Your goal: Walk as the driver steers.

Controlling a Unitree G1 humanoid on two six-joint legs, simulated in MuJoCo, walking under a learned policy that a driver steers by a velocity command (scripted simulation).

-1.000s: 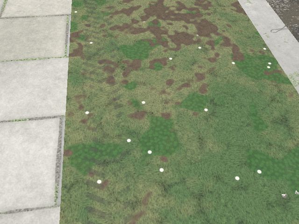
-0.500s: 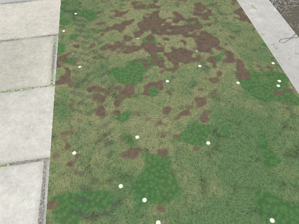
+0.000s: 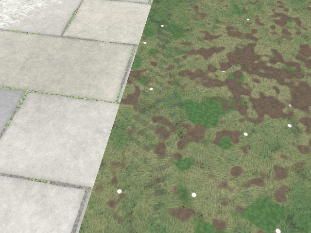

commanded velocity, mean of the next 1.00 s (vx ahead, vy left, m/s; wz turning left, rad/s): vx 0.33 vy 0.00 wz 0.59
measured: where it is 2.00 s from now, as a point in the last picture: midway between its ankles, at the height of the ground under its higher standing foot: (110, 202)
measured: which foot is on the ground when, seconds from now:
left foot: down 0.00-0.50, up 0.52-0.92, down 0.94-1.00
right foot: up 0.00-0.46, down 0.48-0.96, up 0.98-1.00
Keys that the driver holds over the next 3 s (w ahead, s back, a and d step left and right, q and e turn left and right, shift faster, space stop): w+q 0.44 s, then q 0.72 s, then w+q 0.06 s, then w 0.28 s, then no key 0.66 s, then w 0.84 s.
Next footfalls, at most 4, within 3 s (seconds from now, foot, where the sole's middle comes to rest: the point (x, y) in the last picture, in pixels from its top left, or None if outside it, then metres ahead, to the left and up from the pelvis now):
0.48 right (179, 227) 0.48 -0.06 -0.75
0.94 left None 0.43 0.21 -0.75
1.36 right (158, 205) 0.57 0.02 -0.75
1.74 left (75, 212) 0.53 0.37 -0.75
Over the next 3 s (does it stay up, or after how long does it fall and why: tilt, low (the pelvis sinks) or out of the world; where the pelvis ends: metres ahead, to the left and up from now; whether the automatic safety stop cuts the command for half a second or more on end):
stays up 0.83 0.47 0.03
